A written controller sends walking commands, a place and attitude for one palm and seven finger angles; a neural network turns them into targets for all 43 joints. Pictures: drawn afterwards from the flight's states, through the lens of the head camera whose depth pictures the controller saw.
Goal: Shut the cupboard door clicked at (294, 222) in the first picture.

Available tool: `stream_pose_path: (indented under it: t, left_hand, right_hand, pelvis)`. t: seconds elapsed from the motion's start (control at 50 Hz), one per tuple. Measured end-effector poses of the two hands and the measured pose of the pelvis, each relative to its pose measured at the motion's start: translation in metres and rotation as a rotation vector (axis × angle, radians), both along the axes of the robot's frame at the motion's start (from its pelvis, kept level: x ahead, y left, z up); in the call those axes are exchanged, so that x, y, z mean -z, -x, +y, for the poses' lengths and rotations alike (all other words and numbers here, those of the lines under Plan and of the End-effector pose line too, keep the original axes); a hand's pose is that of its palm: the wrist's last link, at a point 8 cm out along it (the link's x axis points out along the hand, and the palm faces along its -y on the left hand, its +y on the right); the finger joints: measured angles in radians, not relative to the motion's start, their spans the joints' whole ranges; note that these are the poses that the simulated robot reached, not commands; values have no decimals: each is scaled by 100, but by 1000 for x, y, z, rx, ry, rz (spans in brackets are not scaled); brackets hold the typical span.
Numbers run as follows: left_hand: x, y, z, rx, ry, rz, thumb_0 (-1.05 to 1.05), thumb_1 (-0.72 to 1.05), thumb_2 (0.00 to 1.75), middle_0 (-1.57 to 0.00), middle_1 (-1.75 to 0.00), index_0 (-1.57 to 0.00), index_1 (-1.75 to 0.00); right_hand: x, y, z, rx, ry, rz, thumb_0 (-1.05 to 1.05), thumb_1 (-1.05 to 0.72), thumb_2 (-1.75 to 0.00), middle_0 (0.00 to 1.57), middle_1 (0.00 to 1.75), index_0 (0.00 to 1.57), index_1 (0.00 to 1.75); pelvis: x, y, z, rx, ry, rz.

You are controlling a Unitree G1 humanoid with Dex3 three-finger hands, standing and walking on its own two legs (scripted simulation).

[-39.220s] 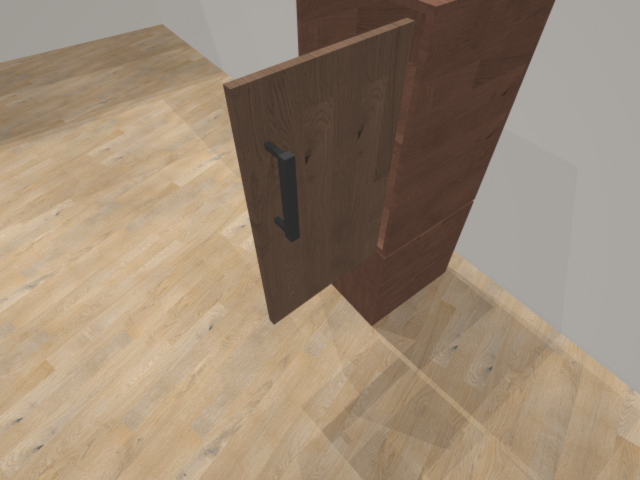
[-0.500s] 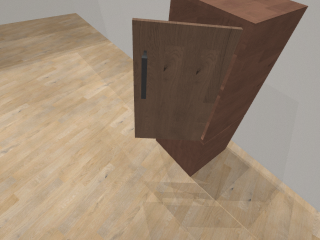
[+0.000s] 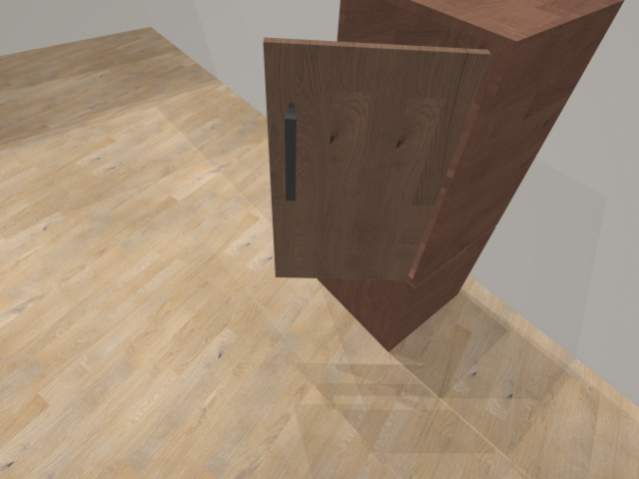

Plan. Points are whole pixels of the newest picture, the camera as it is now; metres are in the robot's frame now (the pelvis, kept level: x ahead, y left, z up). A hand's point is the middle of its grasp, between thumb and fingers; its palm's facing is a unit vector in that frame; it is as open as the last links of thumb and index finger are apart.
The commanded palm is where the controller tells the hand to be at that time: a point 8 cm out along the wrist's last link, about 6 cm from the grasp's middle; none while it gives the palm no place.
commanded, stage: look again from close up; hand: left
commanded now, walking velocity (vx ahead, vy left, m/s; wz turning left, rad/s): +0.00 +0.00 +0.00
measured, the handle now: (291, 154) +0.63 +0.10 +0.06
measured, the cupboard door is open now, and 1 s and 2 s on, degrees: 51 51 51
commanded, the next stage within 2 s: shuffle to correct the standing spot in 0.42 s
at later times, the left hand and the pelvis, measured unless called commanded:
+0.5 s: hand out of the picture -0.02 +0.14 -0.18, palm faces +0.02 -0.99 -0.14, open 7.4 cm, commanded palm none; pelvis +0.01 +0.00 +0.00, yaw +0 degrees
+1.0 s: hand out of the picture +0.01 +0.10 -0.18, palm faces +0.15 -0.98 -0.15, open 7.4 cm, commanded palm none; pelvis +0.09 -0.04 -0.01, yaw +4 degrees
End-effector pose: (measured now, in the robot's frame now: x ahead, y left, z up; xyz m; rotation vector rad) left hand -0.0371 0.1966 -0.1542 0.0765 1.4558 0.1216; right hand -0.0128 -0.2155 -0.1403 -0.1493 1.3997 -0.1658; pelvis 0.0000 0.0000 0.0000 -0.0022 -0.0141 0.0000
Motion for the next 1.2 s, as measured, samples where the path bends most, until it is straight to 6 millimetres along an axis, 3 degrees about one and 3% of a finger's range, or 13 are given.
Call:
stream_pose_path:
  t: [0.6,0.72,0.84,0.88,0.94,1.08,1.14,1.2]
  left_hand:
    - [-1,-11,-4,13,-8,6,0,91,90,-20,-30,-20,-30]
    - [1,-18,-8,22,-12,27,0,91,90,-20,-30,-20,-30]
    - [-1,-40,-20,-26,-42,-6,0,91,90,-20,-30,-20,-30]
    - [-1,-45,-25,-71,-52,-29,0,91,90,-20,-30,-20,-30]
    - [-2,-42,-36,-117,-47,-9,0,91,90,-20,-30,-20,-30]
    - [0,-35,-60,-136,41,161,0,91,90,-20,-30,-20,-30]
    - [12,-44,-58,-133,75,214,0,90,90,-20,-30,-20,-30]
    - [20,-74,-46,-103,70,206,0,90,90,-20,-30,-20,-30]
  right_hand:
    - [3,6,5,24,-31,33,0,-91,-90,20,30,20,30]
    - [7,4,-5,49,-36,52,0,-90,-90,20,30,20,30]
    - [14,-2,-26,30,-42,115,0,-90,-90,20,30,20,30]
    - [13,-15,-34,-3,-41,142,0,-90,-90,20,30,20,30]
    - [8,-53,-45,-43,-23,125,0,-90,-90,20,30,20,30]
    - [3,-188,-48,-108,22,-99,1,-92,-90,20,30,20,30]
    - [8,-239,-39,-126,43,-210,0,-92,-90,20,30,20,30]
    - [4,-263,-32,-120,45,-259,0,-92,-90,20,30,20,30]
  pelvis:
    - [1,-10,-6,7,-6,7]
    - [5,-23,-16,5,-22,23]
    - [9,-46,-35,-41,-11,38]
    - [10,-56,-40,-62,-5,44]
    - [8,-73,-44,-75,-3,45]
    - [11,-118,-36,-79,2,36]
    - [25,-141,-28,-66,14,23]
    - [26,-156,-27,-48,3,15]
